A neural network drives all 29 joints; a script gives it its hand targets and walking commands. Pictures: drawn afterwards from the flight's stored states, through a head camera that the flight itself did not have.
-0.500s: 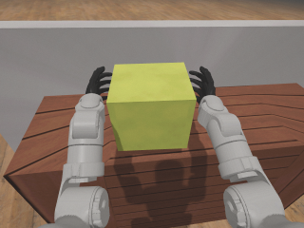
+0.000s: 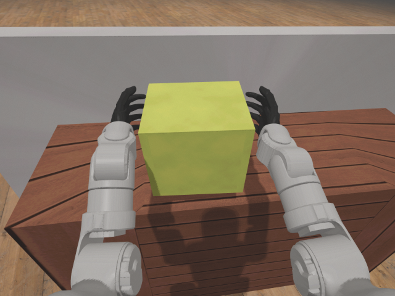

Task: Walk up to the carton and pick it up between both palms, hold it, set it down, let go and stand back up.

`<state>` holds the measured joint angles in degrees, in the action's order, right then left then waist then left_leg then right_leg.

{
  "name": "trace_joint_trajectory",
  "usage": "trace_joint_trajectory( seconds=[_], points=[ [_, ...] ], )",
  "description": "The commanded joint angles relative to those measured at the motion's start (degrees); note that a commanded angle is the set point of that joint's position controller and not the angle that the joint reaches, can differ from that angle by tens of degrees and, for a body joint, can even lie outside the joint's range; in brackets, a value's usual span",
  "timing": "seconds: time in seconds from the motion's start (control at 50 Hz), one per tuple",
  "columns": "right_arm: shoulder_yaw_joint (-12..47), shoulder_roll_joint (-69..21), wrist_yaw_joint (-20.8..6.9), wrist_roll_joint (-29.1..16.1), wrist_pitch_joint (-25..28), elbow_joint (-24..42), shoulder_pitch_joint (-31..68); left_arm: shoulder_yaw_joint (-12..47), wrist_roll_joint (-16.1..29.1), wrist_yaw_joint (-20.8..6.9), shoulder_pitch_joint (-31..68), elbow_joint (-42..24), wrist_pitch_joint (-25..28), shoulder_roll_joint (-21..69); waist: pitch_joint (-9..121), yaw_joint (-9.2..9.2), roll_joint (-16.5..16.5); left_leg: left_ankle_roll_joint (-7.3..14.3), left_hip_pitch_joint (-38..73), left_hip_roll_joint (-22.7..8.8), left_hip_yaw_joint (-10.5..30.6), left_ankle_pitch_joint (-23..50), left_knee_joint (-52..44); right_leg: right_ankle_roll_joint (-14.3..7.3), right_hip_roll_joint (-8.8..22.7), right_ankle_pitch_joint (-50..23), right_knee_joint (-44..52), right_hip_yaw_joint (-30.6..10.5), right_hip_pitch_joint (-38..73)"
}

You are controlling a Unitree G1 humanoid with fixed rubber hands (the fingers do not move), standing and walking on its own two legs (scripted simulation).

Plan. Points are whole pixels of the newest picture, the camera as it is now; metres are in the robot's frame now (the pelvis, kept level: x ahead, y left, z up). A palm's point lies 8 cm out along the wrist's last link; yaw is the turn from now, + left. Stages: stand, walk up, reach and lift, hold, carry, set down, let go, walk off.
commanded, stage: set down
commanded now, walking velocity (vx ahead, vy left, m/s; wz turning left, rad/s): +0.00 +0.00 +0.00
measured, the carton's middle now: (196, 138) +0.39 +0.01 +0.16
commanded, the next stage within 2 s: none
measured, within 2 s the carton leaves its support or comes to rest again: neither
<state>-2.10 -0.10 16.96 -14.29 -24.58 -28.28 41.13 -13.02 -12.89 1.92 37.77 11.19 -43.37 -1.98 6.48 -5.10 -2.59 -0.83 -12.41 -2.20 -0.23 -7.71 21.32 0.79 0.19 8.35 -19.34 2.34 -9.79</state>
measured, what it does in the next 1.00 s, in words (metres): stands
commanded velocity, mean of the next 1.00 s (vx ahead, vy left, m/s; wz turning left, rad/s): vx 0.00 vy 0.00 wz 0.00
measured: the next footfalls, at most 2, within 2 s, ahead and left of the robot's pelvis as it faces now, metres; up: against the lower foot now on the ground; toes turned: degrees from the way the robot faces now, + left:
none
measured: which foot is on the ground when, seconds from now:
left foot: down 0.00-1.00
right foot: down 0.00-1.00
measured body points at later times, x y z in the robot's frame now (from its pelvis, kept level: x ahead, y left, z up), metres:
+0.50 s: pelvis +0.01 +0.00 +0.00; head -0.02 +0.02 +0.45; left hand +0.43 +0.17 +0.18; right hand +0.41 -0.11 +0.17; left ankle +0.04 +0.13 -0.75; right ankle +0.02 -0.12 -0.75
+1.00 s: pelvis +0.02 +0.01 +0.00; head -0.01 +0.04 +0.45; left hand +0.43 +0.17 +0.14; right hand +0.42 -0.11 +0.15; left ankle +0.04 +0.13 -0.75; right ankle +0.02 -0.12 -0.75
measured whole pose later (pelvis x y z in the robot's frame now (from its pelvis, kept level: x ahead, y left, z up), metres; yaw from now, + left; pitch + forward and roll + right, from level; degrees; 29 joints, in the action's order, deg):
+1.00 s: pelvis +0.02 +0.01 +0.00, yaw +0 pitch -2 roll +0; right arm -11.6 -5.3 14.2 4.1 0.0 -48.0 41.5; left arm -19.7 -17.6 -1.8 43.1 39.3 -17.7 -1.9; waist 1.9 -1.8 -4.0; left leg -0.8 -9.1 -1.1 -0.3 -8.2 19.2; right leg 0.8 1.2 9.5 -18.3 2.3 -6.8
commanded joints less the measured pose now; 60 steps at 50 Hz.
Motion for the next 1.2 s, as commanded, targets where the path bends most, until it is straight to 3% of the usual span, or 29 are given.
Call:
trace_joint_trajectory(
  seconds=[0.0,0.02,0.06,0.1,0.12,0.16,0.24,0.26,0.32,0.34,0.38,0.44,0.5,0.52,0.54,0.62,0.72,0.78,0.8,0.88,0.94,0.98,1.0,1.04,1.06,1.08,1.14,1.16,1.18],
  points=[
    [27.09,-35.77,-7.69,-5.96,4.48,21.64,48.42,27.16,7.26,-8.61,46.05,-13.72,6.65,39.29,29.06,1.79,4.3,0.3,21.89,5.81,-0.44,11.12,-1.47,2.28,-4.67,-10.55,4.11,1.71,15.92],
    [27.02,-35.29,-7.87,-5.84,5.4,21.21,48.84,27.65,6.99,-8.6,44.15,-12.18,6.96,39.9,27.29,1.86,5.15,-0.15,22.67,5.65,-0.06,13.93,-0.97,2.1,-4.97,-11.37,4.14,1.72,14.66],
    [24.33,-34.96,-7.78,-3.65,5.48,18.07,48.4,24.88,5.93,-9.44,45.87,-8.15,7.66,38.38,22.37,0.64,3.75,0.69,19.23,6.17,-0.19,8.39,-2.17,2.5,-4.43,-7.4,4.67,1.91,13.95],
    [23.48,-36.08,-8.38,-1.16,8.2,19.0,51.14,25.14,5.75,-10.04,46.55,-6.67,9.48,38.91,20.85,1.22,4.14,0.41,18.2,5.57,-0.63,7.25,-2.74,2.4,-4.08,-6.35,4.71,2.03,13.54],
    [19.93,-34.18,-8.65,0.37,8.15,12.87,49.48,18.84,2.85,-10.96,43.5,-0.64,9.06,36.63,17.32,1.6,2.92,0.94,17.71,5.97,-1.29,4.41,-3.51,2.55,-3.91,-3.09,6.07,2.14,13.27],
    [17.04,-35.1,-9.64,3.16,12.24,13.21,53.24,17.09,2.47,-11.84,44.91,3.74,11.31,37.22,19.21,2.34,4.88,0.46,16.35,5.81,-1.69,2.26,-4.24,2.13,-3.47,-0.21,6.06,2.35,13.79],
    [7.63,-34.0,-10.71,11.23,18.74,7.38,54.34,10.61,-1.68,-14.27,44.42,15.44,15.67,36.31,13.88,2.48,1.44,1.71,12.65,4.94,-2.96,-4.44,-6.5,2.07,-2.27,6.79,7.41,3.3,13.66],
    [7.45,-34.2,-11.13,11.92,19.86,6.69,54.33,8.92,-2.91,-14.37,44.41,16.78,16.43,34.95,13.23,3.74,0.1,1.98,12.66,4.96,-3.14,-3.83,-6.52,2.11,-1.98,7.04,6.95,3.45,15.16],
    [7.21,-33.24,-11.16,13.49,23.11,2.16,51.08,9.54,-3.52,-14.6,42.92,17.91,19.07,34.63,14.79,2.67,1.21,1.56,14.86,5.19,-3.71,3.61,-4.95,2.41,-1.76,-1.08,5.79,3.86,18.49],
    [7.92,-33.97,-11.11,13.01,24.14,1.22,50.94,9.12,-3.81,-14.84,45.57,16.03,20.33,34.44,16.85,3.7,1.03,1.55,16.0,5.13,-3.79,4.36,-5.32,2.66,-1.52,-2.35,5.48,3.5,19.55],
    [8.02,-33.54,-11.19,13.71,25.46,1.76,51.72,9.96,-3.23,-14.46,43.9,16.98,21.34,35.0,17.92,3.34,0.5,1.26,16.83,4.95,-4.18,6.35,-4.87,2.67,-1.88,-4.76,5.3,3.57,20.53],
    [13.78,-35.76,-10.69,11.66,27.94,6.77,54.19,15.25,-0.36,-13.52,46.02,11.01,23.51,37.92,27.41,3.29,0.82,-0.21,20.2,5.17,-3.63,17.28,-1.67,2.63,-2.65,-15.55,3.61,4.03,23.45],
    [17.19,-35.93,-10.55,10.54,28.23,6.33,50.36,16.86,0.25,-12.79,43.82,9.56,25.04,37.19,28.57,4.08,0.98,-1.02,21.13,5.55,-3.63,22.76,0.35,2.39,-2.84,-22.51,2.72,3.58,25.32],
    [16.9,-35.01,-10.38,11.16,27.81,4.27,46.86,17.6,0.3,-12.81,39.96,11.34,24.95,37.25,27.0,3.12,0.39,-1.33,21.75,5.22,-3.36,23.39,0.15,2.47,-3.07,-23.15,3.02,3.57,25.55],
    [15.34,-34.66,-10.48,11.53,27.67,4.25,47.15,18.4,1.2,-12.71,43.7,9.79,25.77,37.75,25.89,1.65,0.82,-1.56,22.52,5.21,-2.58,23.4,-0.09,2.3,-3.36,-21.15,3.84,3.95,23.26],
    [13.08,-34.26,-10.95,14.11,27.04,-2.06,42.92,14.42,-0.22,-13.39,46.15,11.95,27.32,33.75,21.53,2.03,1.12,-0.96,19.94,5.14,-3.72,16.61,-1.94,2.8,-2.35,-16.82,4.6,3.19,23.02],
    [12.71,-36.39,-11.17,15.38,28.04,-1.73,41.89,14.36,-0.42,-13.57,41.43,14.64,28.08,35.75,21.7,2.56,0.64,-1.12,19.07,5.46,-3.92,19.96,-1.95,2.79,-2.08,-22.32,4.25,3.05,24.53],
    [12.5,-36.47,-11.37,15.22,29.01,-1.46,43.6,16.15,0.87,-13.08,44.49,13.35,29.6,36.47,25.28,2.78,3.45,-2.06,18.95,5.38,-4.51,21.18,-1.48,2.66,-2.3,-22.71,3.82,2.89,23.57],
    [10.56,-36.48,-11.77,16.18,28.92,-3.69,43.14,14.92,-0.18,-12.68,46.58,14.93,30.15,37.08,24.16,2.33,5.37,-2.52,20.33,4.68,-4.1,20.05,-1.65,2.47,-2.54,-18.27,4.34,3.82,20.84],
    [7.67,-36.58,-12.74,17.88,29.51,-6.31,45.47,11.88,-1.19,-12.7,46.15,21.8,30.73,37.19,19.78,4.07,2.76,-1.41,18.4,4.62,-4.76,14.6,-3.77,2.08,-2.55,-11.04,6.17,3.27,17.98],
    [6.18,-37.2,-13.09,19.37,31.12,-6.04,46.54,15.93,1.18,-11.98,49.91,19.9,33.17,39.46,26.01,2.58,5.58,-2.25,18.6,4.19,-4.79,14.41,-3.12,1.43,-2.51,-10.18,5.58,3.05,17.68],
    [4.81,-38.41,-13.43,19.41,30.98,-8.32,47.8,15.32,1.83,-11.04,55.07,19.88,34.51,38.91,25.16,2.98,5.59,-2.35,18.03,3.97,-4.83,12.92,-3.14,1.28,-2.96,-8.09,5.52,3.65,15.24],
    [3.7,-38.16,-13.35,20.8,30.43,-11.27,46.61,11.6,-0.64,-11.97,50.46,25.64,34.14,36.76,18.77,3.98,4.02,-1.43,14.99,4.46,-5.4,9.32,-4.37,1.86,-1.7,-6.98,6.55,2.48,16.35],
    [4.38,-39.68,-13.63,20.33,31.69,-8.21,49.77,10.61,-0.36,-11.76,51.12,26.71,35.33,37.14,23.8,4.67,2.36,-0.96,13.45,4.69,-5.55,11.54,-4.07,2.44,-1.81,-12.34,4.92,2.58,18.74],
    [5.7,-40.53,-13.98,20.34,32.27,-7.32,49.55,11.87,0.68,-11.45,53.95,23.76,36.53,38.47,29.04,5.26,4.46,-1.32,13.14,4.55,-5.66,11.87,-3.91,2.22,-1.62,-12.69,4.4,2.27,20.28],
    [4.22,-39.78,-13.97,20.66,31.51,-9.69,49.68,10.7,0.35,-11.25,52.98,26.37,36.59,37.61,26.87,4.08,3.17,-1.01,12.78,4.69,-5.33,11.2,-3.95,2.68,-1.48,-12.3,5.1,2.31,19.46],
    [2.79,-41.37,-14.17,23.22,31.62,-10.36,48.46,7.95,-0.94,-11.87,53.22,29.27,37.15,35.87,22.88,5.26,0.56,-0.07,10.03,4.56,-6.15,6.7,-5.82,3.08,-0.95,-10.67,5.13,1.83,20.57],
    [2.49,-40.88,-14.36,23.4,31.41,-11.84,47.4,7.3,-1.7,-11.87,53.71,28.65,37.7,35.47,23.19,5.65,3.06,-0.42,9.25,4.69,-5.99,6.69,-6.38,2.88,-0.7,-10.16,4.89,1.42,21.54],
    [0.0,-39.34,-14.45,23.97,30.78,-14.05,48.05,5.63,-2.27,-12.3,51.74,33.46,37.15,34.58,19.66,4.84,1.31,0.18,8.78,4.6,-6.02,4.44,-7.0,3.08,-0.54,-8.42,5.64,1.71,19.74]
  ],
)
